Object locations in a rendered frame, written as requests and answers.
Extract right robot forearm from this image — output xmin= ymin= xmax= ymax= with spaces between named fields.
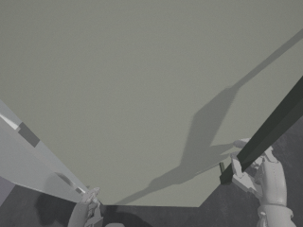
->
xmin=257 ymin=203 xmax=296 ymax=227

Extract left robot hand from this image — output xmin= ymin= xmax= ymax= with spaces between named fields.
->
xmin=67 ymin=187 xmax=103 ymax=227

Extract right robot hand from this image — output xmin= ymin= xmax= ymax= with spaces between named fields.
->
xmin=230 ymin=137 xmax=287 ymax=206

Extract handle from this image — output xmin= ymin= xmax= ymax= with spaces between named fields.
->
xmin=219 ymin=76 xmax=303 ymax=185

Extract fridge door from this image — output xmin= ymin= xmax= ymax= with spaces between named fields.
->
xmin=0 ymin=0 xmax=303 ymax=207

